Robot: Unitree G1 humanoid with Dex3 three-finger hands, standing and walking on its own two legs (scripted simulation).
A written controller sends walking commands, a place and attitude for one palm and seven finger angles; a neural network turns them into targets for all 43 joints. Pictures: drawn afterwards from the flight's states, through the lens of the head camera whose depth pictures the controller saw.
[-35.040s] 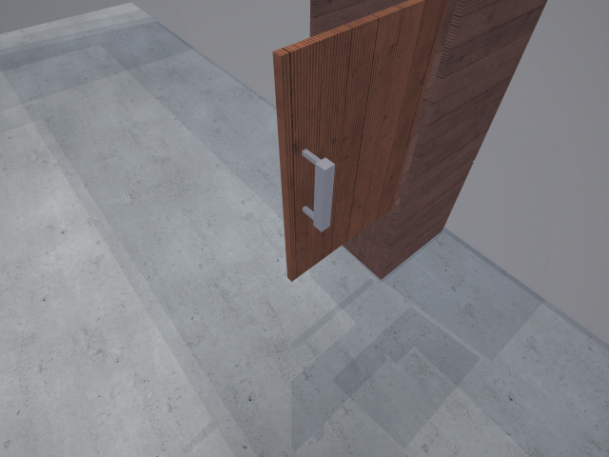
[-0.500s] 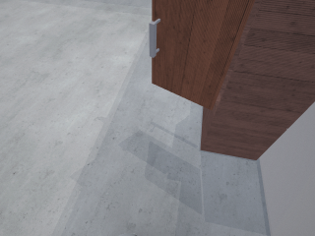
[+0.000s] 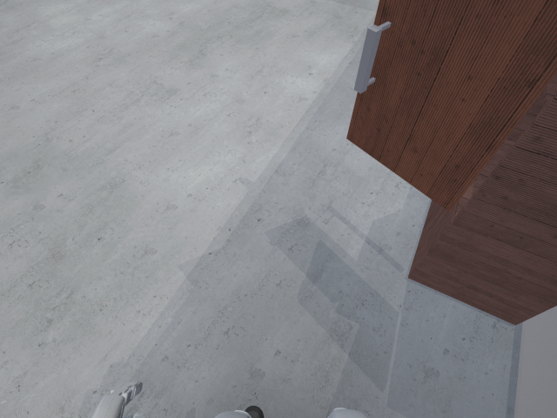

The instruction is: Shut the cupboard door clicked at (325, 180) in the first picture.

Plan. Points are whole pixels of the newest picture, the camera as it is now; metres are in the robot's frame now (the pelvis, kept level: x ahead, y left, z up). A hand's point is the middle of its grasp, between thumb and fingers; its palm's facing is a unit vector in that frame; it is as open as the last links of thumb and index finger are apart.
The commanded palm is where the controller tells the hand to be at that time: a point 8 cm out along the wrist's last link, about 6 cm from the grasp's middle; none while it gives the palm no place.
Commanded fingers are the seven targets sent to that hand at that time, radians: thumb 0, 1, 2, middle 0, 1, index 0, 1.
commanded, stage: walk to a spot facing it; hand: left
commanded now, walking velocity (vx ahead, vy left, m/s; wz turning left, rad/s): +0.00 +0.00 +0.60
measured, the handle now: (372, 58) +0.92 -0.22 -0.02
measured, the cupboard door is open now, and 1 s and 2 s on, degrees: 69 69 69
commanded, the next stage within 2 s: turn to face it in 1.48 s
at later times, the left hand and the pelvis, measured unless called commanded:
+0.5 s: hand out of the picture -0.05 +0.18 -0.19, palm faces +0.39 -0.89 -0.25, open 7.4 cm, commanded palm none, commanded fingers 0.00 0.90 0.90 -0.20 -0.30 -0.20 -0.30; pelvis +0.00 -0.02 -0.02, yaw +21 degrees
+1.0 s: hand out of the picture +0.12 +0.21 -0.14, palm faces +0.56 -0.78 -0.28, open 7.4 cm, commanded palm none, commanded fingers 0.00 0.90 0.90 -0.20 -0.30 -0.20 -0.30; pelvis +0.14 -0.01 +0.00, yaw +36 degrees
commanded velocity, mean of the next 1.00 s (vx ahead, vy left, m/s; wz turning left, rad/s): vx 0.19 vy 0.00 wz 0.60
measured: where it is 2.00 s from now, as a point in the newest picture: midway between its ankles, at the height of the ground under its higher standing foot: (229, 356)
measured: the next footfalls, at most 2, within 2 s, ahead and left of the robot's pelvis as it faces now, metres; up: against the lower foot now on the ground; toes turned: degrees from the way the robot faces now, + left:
right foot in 0.08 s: +0.03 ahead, -0.15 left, +0.00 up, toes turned +4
left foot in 0.48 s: -0.01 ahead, +0.10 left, +0.00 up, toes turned +25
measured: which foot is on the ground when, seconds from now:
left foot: down 0.00-0.06, up 0.08-0.46, down 0.48-0.88, up 0.90-1.00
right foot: up 0.00-0.06, down 0.08-0.48, up 0.50-0.86, down 0.88-1.00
